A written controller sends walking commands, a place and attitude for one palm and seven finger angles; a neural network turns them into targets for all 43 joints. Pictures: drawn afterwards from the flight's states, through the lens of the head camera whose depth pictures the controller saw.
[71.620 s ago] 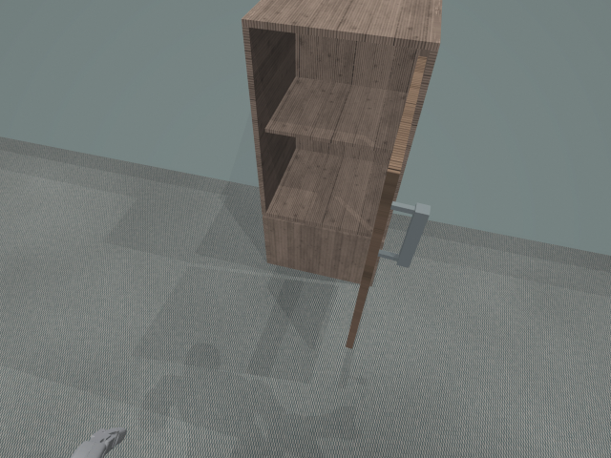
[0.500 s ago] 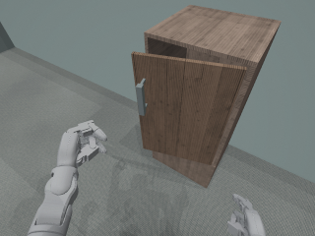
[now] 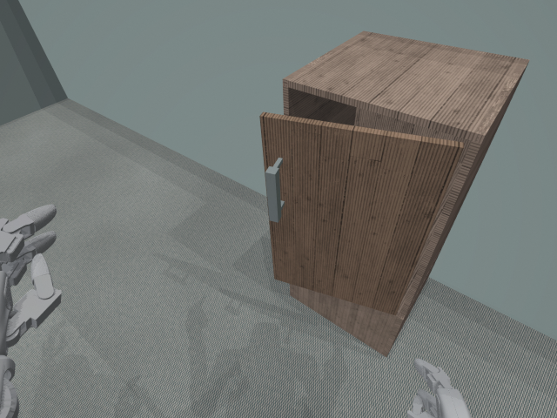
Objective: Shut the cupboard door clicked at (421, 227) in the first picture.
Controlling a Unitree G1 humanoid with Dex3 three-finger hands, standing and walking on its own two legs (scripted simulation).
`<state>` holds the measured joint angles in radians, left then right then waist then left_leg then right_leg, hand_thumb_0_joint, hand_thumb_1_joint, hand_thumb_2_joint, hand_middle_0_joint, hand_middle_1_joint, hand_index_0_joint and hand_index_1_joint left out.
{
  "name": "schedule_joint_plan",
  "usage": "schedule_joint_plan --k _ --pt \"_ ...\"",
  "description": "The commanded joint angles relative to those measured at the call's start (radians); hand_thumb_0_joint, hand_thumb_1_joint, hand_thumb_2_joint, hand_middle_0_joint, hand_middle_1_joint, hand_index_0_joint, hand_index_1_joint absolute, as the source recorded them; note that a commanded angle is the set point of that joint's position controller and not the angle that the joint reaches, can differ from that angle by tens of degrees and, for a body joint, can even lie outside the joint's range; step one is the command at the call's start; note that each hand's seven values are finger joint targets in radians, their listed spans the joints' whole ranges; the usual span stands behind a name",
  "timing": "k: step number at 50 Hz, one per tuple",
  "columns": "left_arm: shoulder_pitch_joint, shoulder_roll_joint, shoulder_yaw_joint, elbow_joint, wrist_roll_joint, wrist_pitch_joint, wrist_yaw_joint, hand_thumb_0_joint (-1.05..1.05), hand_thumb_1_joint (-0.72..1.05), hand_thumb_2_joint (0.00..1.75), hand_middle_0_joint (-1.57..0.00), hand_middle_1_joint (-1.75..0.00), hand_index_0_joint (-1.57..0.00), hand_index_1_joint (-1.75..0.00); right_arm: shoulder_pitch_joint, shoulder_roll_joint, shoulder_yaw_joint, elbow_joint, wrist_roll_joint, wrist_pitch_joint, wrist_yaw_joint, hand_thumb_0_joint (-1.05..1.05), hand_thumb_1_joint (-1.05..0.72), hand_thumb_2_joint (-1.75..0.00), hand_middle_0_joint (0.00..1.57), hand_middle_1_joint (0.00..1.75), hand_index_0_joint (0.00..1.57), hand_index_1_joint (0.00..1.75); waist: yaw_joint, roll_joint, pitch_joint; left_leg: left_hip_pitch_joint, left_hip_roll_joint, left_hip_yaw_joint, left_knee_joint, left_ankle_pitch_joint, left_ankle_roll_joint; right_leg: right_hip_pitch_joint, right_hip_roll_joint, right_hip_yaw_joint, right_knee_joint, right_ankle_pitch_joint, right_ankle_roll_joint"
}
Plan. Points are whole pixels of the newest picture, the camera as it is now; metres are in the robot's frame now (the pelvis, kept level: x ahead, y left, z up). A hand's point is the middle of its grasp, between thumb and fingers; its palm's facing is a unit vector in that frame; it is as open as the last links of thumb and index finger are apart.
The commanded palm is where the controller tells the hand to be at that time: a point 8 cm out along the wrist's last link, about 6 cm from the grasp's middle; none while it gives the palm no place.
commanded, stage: draw the hand back to the body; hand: left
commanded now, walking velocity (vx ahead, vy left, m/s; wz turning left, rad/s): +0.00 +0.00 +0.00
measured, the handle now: (277, 190) +0.61 +0.09 -0.04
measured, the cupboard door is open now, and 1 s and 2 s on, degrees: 17 17 17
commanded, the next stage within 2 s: step back with the hand held close in 0.34 s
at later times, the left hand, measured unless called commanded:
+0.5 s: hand (67, 301) +0.18 +0.25 +0.17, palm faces +0.47 -0.77 -0.43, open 7.5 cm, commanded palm +0.13 +0.28 +0.17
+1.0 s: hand (18, 343) +0.13 +0.28 +0.16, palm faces +0.44 -0.75 -0.49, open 7.4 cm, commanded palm +0.08 +0.31 +0.17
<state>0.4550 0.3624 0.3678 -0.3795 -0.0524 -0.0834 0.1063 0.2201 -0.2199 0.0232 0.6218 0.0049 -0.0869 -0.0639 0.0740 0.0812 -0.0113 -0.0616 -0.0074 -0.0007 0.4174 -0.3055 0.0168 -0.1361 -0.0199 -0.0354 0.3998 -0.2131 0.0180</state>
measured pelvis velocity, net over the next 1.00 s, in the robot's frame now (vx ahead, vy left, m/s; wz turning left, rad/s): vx -0.07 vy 0.01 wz -0.03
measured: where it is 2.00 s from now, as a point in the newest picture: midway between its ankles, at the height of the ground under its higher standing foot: outside the picture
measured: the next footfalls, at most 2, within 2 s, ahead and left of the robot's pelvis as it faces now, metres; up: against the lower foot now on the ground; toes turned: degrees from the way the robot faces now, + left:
right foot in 1.54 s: -0.10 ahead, -0.13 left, +0.00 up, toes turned +11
left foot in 1.76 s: -0.11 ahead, +0.12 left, +0.00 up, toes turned +8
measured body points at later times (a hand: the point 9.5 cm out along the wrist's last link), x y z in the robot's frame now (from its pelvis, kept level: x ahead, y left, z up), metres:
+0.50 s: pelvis -0.02 -0.01 +0.00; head -0.03 -0.04 +0.45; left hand +0.15 +0.29 +0.19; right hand +0.16 -0.24 -0.09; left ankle -0.05 +0.10 -0.74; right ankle +0.00 -0.13 -0.74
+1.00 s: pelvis -0.07 +0.01 -0.01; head -0.07 +0.01 +0.44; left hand +0.11 +0.32 +0.19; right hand +0.10 -0.24 -0.08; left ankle -0.05 +0.10 -0.74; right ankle +0.00 -0.13 -0.74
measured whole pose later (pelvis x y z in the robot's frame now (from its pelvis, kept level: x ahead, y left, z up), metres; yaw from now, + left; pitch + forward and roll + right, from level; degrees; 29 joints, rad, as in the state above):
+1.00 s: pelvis -0.07 +0.01 -0.01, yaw -1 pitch +0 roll +0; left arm 0.53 0.43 0.45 -0.43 -0.04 -0.19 0.15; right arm 0.20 -0.23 0.00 0.55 0.02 -0.02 -0.09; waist 0.00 0.00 -0.01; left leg -0.30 -0.03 0.04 0.59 -0.28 0.04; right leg -0.38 -0.04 0.01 0.55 -0.17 0.04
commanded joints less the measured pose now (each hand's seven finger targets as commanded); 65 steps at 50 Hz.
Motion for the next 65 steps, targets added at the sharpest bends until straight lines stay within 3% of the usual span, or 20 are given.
schedule_joint_plan --k 1,4,11,15,19,23,24,25,27,34,39,45,49,50,54,55,59,62,64,65 --pt "-0.088 0.127 0.068 -0.160 -0.002 -0.059 0.018 0.00 0.90 0.90 -0.20 -0.30 -0.20 -0.30 -0.113 -0.103 -0.043 -0.149 0.002 -0.072 -0.013 0.00 -0.90 -0.90 0.20 0.30 0.20 0.30 -0.028 -0.040 -0.010 -0.101 0.034 0.018 -0.070 0.355 -0.029 0.060 0.016 -0.024 -0.025 0.184 -0.020" --pt "-0.123 0.131 0.060 -0.133 0.002 -0.059 0.022 0.00 0.90 0.90 -0.20 -0.30 -0.20 -0.30 -0.114 -0.118 -0.049 -0.140 0.005 -0.076 -0.020 0.00 -0.90 -0.90 0.20 0.30 0.20 0.30 -0.031 -0.052 0.022 -0.108 0.032 0.012 -0.086 0.269 -0.021 0.037 0.018 -0.024 -0.039 0.117 -0.021" --pt "-0.131 0.187 0.108 -0.231 0.011 -0.090 0.036 0.00 0.90 0.90 -0.20 -0.30 -0.20 -0.30 -0.137 -0.099 -0.043 -0.152 -0.003 -0.099 -0.029 0.00 -0.90 -0.90 0.20 0.30 0.20 0.30 -0.003 -0.005 -0.107 -0.098 0.015 0.017 -0.080 0.268 -0.015 0.124 0.012 -0.015 -0.017 0.134 -0.025" --pt "-0.111 0.187 0.111 -0.247 0.013 -0.094 0.038 0.00 0.90 0.90 -0.20 -0.30 -0.20 -0.30 -0.137 -0.092 -0.037 -0.143 -0.003 -0.115 -0.027 0.00 -0.90 -0.90 0.20 0.30 0.20 0.30 -0.006 0.061 -0.060 -0.110 0.016 0.022 -0.080 0.267 -0.023 0.109 0.012 -0.013 -0.025 0.138 -0.028" --pt "-0.076 0.177 0.120 -0.152 0.004 -0.083 0.032 0.00 0.90 0.90 -0.20 -0.30 -0.20 -0.30 -0.135 -0.096 -0.042 -0.136 0.001 -0.108 -0.030 0.00 -0.90 -0.90 0.20 0.30 0.20 0.30 -0.008 -0.032 0.024 -0.135 0.022 0.027 -0.089 0.222 -0.017 0.066 0.019 -0.012 -0.051 0.097 -0.024" --pt "-0.093 0.154 0.098 -0.141 -0.001 -0.089 0.022 0.00 0.90 0.90 -0.20 -0.30 -0.20 -0.30 -0.135 -0.097 -0.046 -0.139 0.005 -0.100 -0.027 0.00 -0.90 -0.90 0.20 0.30 0.20 0.30 -0.014 -0.029 0.021 -0.124 0.021 0.036 -0.090 0.190 -0.009 0.054 0.017 -0.002 -0.059 0.061 -0.020" --pt "-0.274 0.309 0.240 -0.173 0.012 -0.140 0.037 0.00 0.90 0.90 -0.20 -0.30 -0.20 -0.30 -0.109 -0.122 -0.034 -0.169 0.021 -0.084 -0.018 0.00 -0.90 -0.90 0.20 0.30 0.20 0.30 -0.057 0.045 0.097 -0.221 0.026 0.015 -0.083 0.065 0.002 0.012 -0.020 0.071 -0.086 0.055 -0.023" --pt "-0.112 0.205 0.161 -0.110 0.005 -0.147 0.026 0.00 0.90 0.90 -0.20 -0.30 -0.20 -0.30 -0.118 -0.124 -0.056 -0.167 0.011 -0.075 -0.023 0.00 -0.90 -0.90 0.20 0.30 0.20 0.30 -0.054 -0.065 0.046 -0.225 0.032 0.005 -0.032 0.061 0.010 -0.032 -0.050 0.089 -0.100 0.048 -0.032" --pt "-0.039 0.167 0.113 -0.136 0.007 -0.150 0.021 0.00 0.90 0.90 -0.20 -0.30 -0.20 -0.30 -0.118 -0.128 -0.062 -0.168 0.006 -0.059 -0.012 0.00 -0.90 -0.90 0.20 0.30 0.20 0.30 -0.059 -0.110 -0.026 -0.173 0.019 0.018 0.026 0.096 0.013 -0.049 -0.083 0.131 -0.116 0.063 -0.047" --pt "0.063 0.275 0.227 -0.270 0.000 -0.163 0.056 0.00 0.90 0.90 -0.20 -0.30 -0.20 -0.30 -0.116 -0.138 -0.081 -0.192 0.005 -0.014 -0.027 0.00 -0.90 -0.90 0.20 0.30 0.20 0.30 -0.063 -0.053 -0.236 -0.183 0.046 -0.007 0.050 0.403 -0.007 0.090 -0.086 0.077 0.079 0.471 -0.047" --pt "0.103 0.281 0.247 -0.271 -0.005 -0.148 0.065 0.00 0.90 0.90 -0.20 -0.30 -0.20 -0.30 -0.113 -0.142 -0.090 -0.212 0.008 0.019 -0.037 0.00 -0.90 -0.90 0.20 0.30 0.20 0.30 -0.067 -0.031 -0.237 -0.230 0.066 -0.017 0.067 0.502 -0.013 0.079 -0.074 0.072 0.154 0.551 -0.035" --pt "0.090 0.221 0.196 -0.223 0.001 -0.146 0.061 0.00 0.90 0.90 -0.20 -0.30 -0.20 -0.30 -0.107 -0.151 -0.083 -0.219 0.009 0.021 -0.039 0.00 -0.90 -0.90 0.20 0.30 0.20 0.30 -0.069 -0.006 -0.111 -0.457 0.120 -0.072 -0.047 0.202 0.029 0.094 -0.011 0.050 0.203 0.312 -0.002" --pt "0.018 0.234 0.203 -0.236 0.023 -0.163 0.064 0.00 0.90 0.90 -0.20 -0.30 -0.20 -0.30 -0.103 -0.167 -0.082 -0.226 0.009 0.007 -0.040 0.00 -0.90 -0.90 0.20 0.30 0.20 0.30 -0.066 0.032 -0.044 -0.692 0.146 -0.105 -0.129 -0.187 0.071 0.177 0.015 0.064 0.265 0.188 0.008" --pt "-0.002 0.204 0.173 -0.243 0.027 -0.168 0.063 0.00 0.90 0.90 -0.20 -0.30 -0.20 -0.30 -0.094 -0.158 -0.075 -0.232 0.011 0.002 -0.038 0.00 -0.90 -0.90 0.20 0.30 0.20 0.30 -0.074 0.034 -0.023 -0.747 0.149 -0.114 -0.142 -0.278 0.079 0.188 0.015 0.064 0.284 0.158 0.007" --pt "-0.107 0.239 0.199 -0.284 0.060 -0.193 0.071 0.00 0.90 0.90 -0.20 -0.30 -0.20 -0.30 -0.087 -0.171 -0.077 -0.237 0.005 -0.016 -0.040 0.00 -0.90 -0.90 0.20 0.30 0.20 0.30 -0.075 0.069 0.005 -0.883 0.162 -0.129 -0.141 -0.491 0.108 0.233 0.031 0.090 0.331 0.055 0.010" --pt "-0.114 0.215 0.180 -0.292 0.062 -0.200 0.071 0.00 0.90 0.90 -0.20 -0.30 -0.20 -0.30 -0.078 -0.159 -0.073 -0.237 0.007 -0.023 -0.037 0.00 -0.90 -0.90 0.20 0.30 0.20 0.30 -0.080 0.057 0.000 -0.884 0.159 -0.127 -0.125 -0.495 0.108 0.228 0.027 0.091 0.339 0.050 0.007" --pt "-0.088 0.265 0.236 -0.325 0.063 -0.224 0.077 0.00 0.90 0.90 -0.20 -0.30 -0.20 -0.30 -0.061 -0.157 -0.081 -0.231 0.001 -0.046 -0.027 0.00 -0.90 -0.90 0.20 0.30 0.20 0.30 -0.081 -0.006 -0.025 -0.772 0.085 -0.076 0.034 -0.473 0.081 0.083 -0.024 0.220 0.197 -0.066 -0.032" --pt "-0.045 0.251 0.217 -0.314 0.038 -0.221 0.086 0.00 0.90 0.90 -0.20 -0.30 -0.20 -0.30 -0.043 -0.120 -0.069 -0.206 -0.005 -0.047 -0.010 0.00 -0.90 -0.90 0.20 0.30 0.20 0.30 -0.086 -0.159 -0.037 -0.541 0.013 -0.023 0.239 -0.289 0.018 -0.170 -0.159 0.364 -0.025 -0.229 -0.103" --pt "-0.027 0.269 0.228 -0.289 0.027 -0.213 0.097 0.00 0.90 0.90 -0.20 -0.30 -0.20 -0.30 -0.048 -0.119 -0.071 -0.179 -0.011 -0.036 -0.001 0.00 -0.90 -0.90 0.20 0.30 0.20 0.30 -0.090 -0.199 -0.052 -0.402 0.002 -0.007 0.305 -0.190 -0.002 -0.291 -0.210 0.382 -0.116 -0.289 -0.129" --pt "-0.022 0.249 0.204 -0.292 0.024 -0.213 0.100 0.00 0.90 0.90 -0.20 -0.30 -0.20 -0.30 -0.045 -0.105 -0.062 -0.176 -0.004 -0.031 0.003 0.00 -0.90 -0.90 0.20 0.30 0.20 0.30 -0.095 -0.212 -0.073 -0.381 0.010 -0.014 0.286 -0.167 0.001 -0.286 -0.213 0.335 -0.100 -0.276 -0.122"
